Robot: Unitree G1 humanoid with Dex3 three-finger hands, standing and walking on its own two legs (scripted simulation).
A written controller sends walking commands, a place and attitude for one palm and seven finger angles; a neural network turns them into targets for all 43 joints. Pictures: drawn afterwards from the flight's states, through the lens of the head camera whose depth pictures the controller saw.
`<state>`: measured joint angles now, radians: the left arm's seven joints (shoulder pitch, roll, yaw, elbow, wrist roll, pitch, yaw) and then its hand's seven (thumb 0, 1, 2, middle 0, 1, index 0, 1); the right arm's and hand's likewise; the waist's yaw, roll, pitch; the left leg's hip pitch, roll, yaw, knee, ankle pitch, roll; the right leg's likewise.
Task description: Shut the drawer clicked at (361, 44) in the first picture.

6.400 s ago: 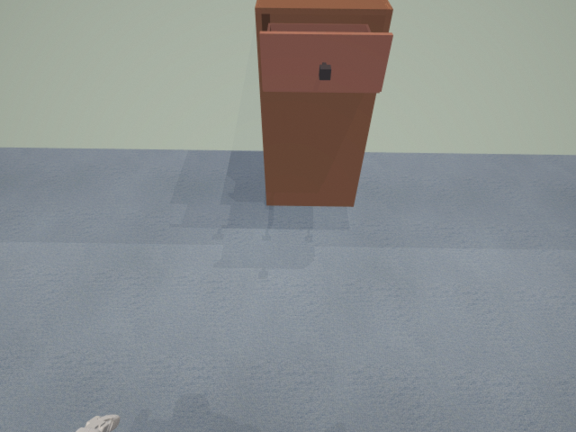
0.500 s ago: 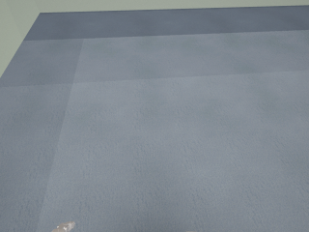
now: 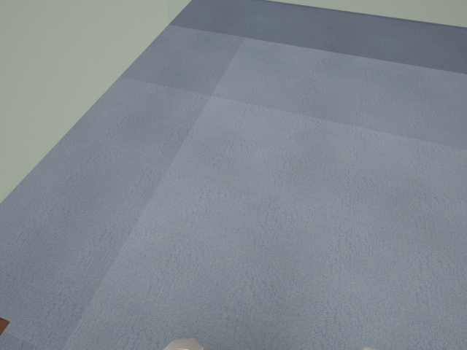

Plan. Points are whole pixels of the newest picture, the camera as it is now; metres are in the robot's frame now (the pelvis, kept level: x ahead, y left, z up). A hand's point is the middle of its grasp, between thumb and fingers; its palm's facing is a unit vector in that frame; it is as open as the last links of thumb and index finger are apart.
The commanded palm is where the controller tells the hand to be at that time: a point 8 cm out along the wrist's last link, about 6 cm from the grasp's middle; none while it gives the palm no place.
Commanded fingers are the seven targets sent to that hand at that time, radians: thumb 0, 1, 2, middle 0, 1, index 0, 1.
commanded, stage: turn to face it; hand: left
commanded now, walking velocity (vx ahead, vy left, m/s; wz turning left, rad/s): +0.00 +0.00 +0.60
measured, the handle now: out of the picture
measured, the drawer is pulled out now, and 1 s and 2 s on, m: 0.16 0.16 0.16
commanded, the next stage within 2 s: none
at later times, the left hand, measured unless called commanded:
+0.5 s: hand out of the picture +0.08 +0.22 -0.14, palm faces +0.27 -0.91 -0.31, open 7.4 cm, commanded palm none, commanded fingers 0.00 0.90 0.90 -0.20 -0.30 -0.20 -0.30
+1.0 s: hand out of the picture -0.12 +0.20 -0.19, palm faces +0.60 -0.76 -0.26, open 7.4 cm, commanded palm none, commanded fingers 0.00 0.90 0.90 -0.20 -0.30 -0.20 -0.30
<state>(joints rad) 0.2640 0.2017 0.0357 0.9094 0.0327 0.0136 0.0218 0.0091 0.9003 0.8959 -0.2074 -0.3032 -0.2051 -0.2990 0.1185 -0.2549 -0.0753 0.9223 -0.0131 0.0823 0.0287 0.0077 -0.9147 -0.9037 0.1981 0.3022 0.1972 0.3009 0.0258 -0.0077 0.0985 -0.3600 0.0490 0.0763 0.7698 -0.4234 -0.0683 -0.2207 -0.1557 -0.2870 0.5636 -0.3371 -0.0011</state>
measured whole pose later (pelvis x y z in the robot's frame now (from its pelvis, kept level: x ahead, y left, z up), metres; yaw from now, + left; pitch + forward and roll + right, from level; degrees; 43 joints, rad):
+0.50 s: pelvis +0.01 -0.02 -0.01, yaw +17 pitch +0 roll +1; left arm 0.13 0.22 0.04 0.84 0.01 0.01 0.02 0.01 0.91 0.90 -0.20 -0.30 -0.20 -0.30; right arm 0.21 -0.25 -0.08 0.92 -0.01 0.06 0.01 0.01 -0.91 -0.90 0.20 0.30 0.20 0.30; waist -0.03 0.05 0.06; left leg -0.35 -0.04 -0.13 0.65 -0.35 -0.04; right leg -0.30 -0.03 -0.05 0.59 -0.30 0.04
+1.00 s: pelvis -0.02 +0.00 -0.01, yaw +36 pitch +0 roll +0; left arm 0.25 0.28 0.07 0.93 0.02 0.06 0.02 0.01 0.90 0.90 -0.21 -0.30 -0.20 -0.30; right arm 0.12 -0.23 -0.06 0.89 -0.01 0.03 0.03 0.01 -0.91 -0.90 0.20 0.30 0.20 0.30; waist 0.02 -0.06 0.10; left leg -0.31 0.01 0.09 0.65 -0.34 0.04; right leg -0.37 -0.18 -0.19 0.91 -0.53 0.07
